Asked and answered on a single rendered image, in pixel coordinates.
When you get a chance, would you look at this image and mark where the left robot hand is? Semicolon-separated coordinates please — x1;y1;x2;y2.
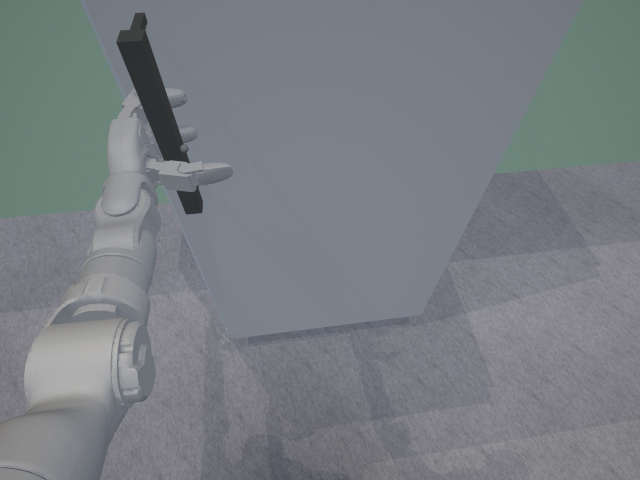
107;88;233;192

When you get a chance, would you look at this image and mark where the handle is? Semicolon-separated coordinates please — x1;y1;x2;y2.
116;13;203;215

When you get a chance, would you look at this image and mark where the left robot forearm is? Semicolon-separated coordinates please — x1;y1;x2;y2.
24;172;162;407

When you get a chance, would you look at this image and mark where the left robot upper arm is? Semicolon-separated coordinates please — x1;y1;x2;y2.
0;317;156;480

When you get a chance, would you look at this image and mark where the fridge door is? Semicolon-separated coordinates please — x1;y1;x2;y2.
84;0;583;339

